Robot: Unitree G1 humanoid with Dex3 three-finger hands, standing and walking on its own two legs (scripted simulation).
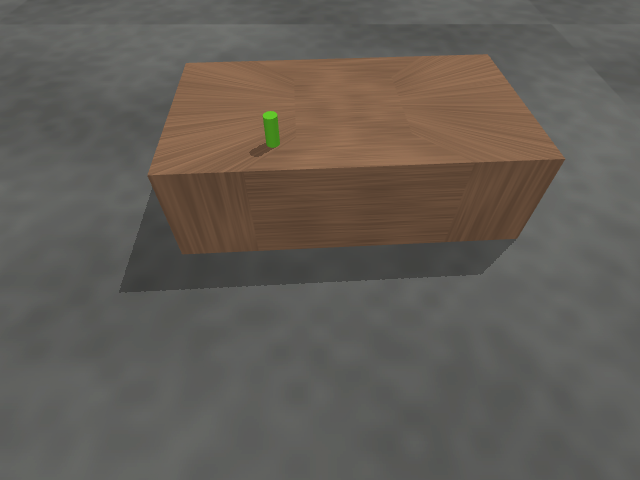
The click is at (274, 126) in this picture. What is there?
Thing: slim round
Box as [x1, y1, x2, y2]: [263, 111, 279, 147]
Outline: 267,111 263,114 266,144 270,147 274,147 279,144 277,116 275,112
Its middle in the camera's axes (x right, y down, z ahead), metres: -0.16 -0.37 +1.33
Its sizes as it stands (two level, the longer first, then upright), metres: 0.048 0.048 0.114
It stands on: a support 0.42 m high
